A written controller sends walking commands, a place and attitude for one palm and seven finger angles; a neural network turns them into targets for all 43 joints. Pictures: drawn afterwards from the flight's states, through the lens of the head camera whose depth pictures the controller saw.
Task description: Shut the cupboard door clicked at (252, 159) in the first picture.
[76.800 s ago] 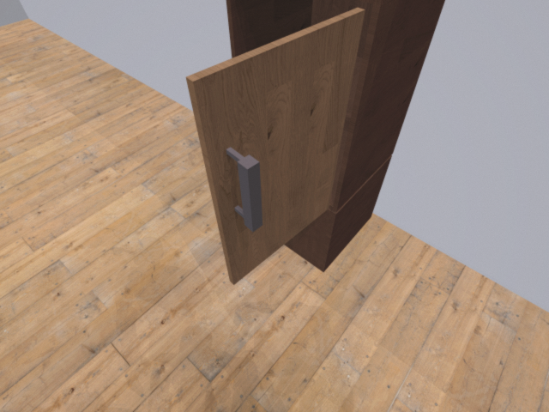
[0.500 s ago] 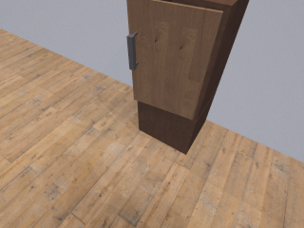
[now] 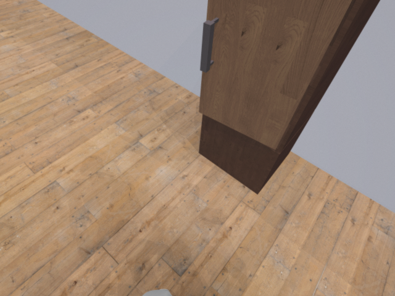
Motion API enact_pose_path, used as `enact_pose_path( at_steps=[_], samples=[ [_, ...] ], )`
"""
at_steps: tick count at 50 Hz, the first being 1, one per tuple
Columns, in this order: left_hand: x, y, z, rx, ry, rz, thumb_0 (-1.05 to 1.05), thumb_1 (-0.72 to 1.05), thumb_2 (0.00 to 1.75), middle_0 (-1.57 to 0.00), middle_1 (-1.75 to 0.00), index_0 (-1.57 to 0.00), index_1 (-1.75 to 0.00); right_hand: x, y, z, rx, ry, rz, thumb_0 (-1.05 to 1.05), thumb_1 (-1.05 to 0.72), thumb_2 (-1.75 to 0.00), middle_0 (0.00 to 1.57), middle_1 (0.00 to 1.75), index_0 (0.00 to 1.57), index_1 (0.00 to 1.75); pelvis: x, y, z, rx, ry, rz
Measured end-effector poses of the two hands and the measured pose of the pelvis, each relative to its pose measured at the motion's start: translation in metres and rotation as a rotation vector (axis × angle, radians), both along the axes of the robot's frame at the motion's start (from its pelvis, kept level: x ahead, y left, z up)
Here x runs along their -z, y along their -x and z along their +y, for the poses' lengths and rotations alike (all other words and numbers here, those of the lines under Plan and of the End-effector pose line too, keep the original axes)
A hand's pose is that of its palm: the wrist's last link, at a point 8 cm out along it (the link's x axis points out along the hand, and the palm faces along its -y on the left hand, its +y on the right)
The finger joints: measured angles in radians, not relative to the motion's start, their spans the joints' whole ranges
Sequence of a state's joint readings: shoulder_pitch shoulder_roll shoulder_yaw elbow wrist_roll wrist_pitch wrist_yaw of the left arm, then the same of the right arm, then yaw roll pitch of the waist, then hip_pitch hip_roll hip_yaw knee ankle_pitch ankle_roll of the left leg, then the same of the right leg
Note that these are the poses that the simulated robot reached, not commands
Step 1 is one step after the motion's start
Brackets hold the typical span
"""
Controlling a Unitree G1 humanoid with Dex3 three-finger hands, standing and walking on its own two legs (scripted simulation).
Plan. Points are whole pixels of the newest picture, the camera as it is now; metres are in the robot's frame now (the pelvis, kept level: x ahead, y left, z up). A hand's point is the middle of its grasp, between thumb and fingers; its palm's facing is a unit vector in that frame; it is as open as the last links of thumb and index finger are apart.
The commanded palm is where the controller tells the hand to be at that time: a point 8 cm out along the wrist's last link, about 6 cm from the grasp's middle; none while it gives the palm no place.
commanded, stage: walk to a spot facing it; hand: left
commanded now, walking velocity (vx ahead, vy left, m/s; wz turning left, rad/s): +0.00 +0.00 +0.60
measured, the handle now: (210, 45) +0.89 -0.01 +0.04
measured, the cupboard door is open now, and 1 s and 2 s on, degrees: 7 7 7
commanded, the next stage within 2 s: none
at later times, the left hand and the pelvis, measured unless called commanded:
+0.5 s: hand out of the picture +0.02 +0.18 -0.13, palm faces +0.28 -0.90 -0.34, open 7.4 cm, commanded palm none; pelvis -0.01 -0.06 +0.01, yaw +18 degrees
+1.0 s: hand out of the picture -0.08 +0.16 -0.15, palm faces +0.62 -0.72 -0.29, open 7.4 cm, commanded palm none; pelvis +0.01 -0.05 +0.01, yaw +38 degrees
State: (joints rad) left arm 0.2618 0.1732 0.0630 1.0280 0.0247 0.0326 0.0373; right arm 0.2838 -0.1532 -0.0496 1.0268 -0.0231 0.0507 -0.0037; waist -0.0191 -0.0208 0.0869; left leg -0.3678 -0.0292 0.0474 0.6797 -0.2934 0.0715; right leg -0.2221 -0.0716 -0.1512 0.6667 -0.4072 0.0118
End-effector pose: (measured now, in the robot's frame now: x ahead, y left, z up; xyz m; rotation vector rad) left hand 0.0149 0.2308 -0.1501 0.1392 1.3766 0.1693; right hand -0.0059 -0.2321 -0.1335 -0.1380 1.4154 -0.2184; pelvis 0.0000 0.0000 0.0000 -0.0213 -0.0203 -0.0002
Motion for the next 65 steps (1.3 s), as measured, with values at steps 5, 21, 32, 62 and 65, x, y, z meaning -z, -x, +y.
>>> enact_pose_path(
  at_steps=[5,21,32,62,65],
  samples=[
    [-0.012,-0.018,0.020,-0.013,-0.037,-0.051,0.00,0.91,0.90,-0.20,-0.30,-0.20,-0.30,-0.011,-0.027,-0.005,-0.073,0.031,-0.058,0.01,-0.91,-0.90,0.20,0.29,0.20,0.30,-0.007,0.006,0.003,-0.039,-0.002,0.024],
    [-0.053,-0.022,0.009,-0.141,-0.167,-0.246,0.00,0.91,0.90,-0.20,-0.30,-0.20,-0.30,-0.014,-0.107,-0.068,-0.288,0.037,-0.110,0.01,-0.91,-0.90,0.21,0.29,0.20,0.30,-0.012,0.009,-0.051,-0.265,-0.014,0.081],
    [-0.050,0.074,-0.045,-0.355,-0.142,-0.061,0.00,0.91,0.90,-0.20,-0.30,-0.20,-0.30,-0.009,-0.173,-0.052,-0.478,-0.026,-0.118,0.01,-0.91,-0.90,0.20,0.29,0.19,0.30,-0.018,-0.004,-0.065,-0.433,-0.062,0.043],
    [-0.050,0.117,-0.091,-0.796,-0.137,-0.101,0.00,0.91,0.90,-0.20,-0.30,-0.20,-0.30,-0.015,-0.305,0.068,-0.917,-0.109,-0.182,0.01,-0.91,-0.90,0.20,0.29,0.19,0.30,-0.018,-0.059,-0.048,-0.850,-0.036,0.044],
    [-0.048,0.121,-0.105,-0.862,-0.096,-0.070,0.00,0.91,0.90,-0.20,-0.30,-0.20,-0.30,-0.020,-0.316,0.091,-0.971,-0.115,-0.166,0.01,-0.91,-0.90,0.20,0.29,0.19,0.30,-0.022,-0.067,-0.036,-0.903,-0.038,0.049]
  ],
)
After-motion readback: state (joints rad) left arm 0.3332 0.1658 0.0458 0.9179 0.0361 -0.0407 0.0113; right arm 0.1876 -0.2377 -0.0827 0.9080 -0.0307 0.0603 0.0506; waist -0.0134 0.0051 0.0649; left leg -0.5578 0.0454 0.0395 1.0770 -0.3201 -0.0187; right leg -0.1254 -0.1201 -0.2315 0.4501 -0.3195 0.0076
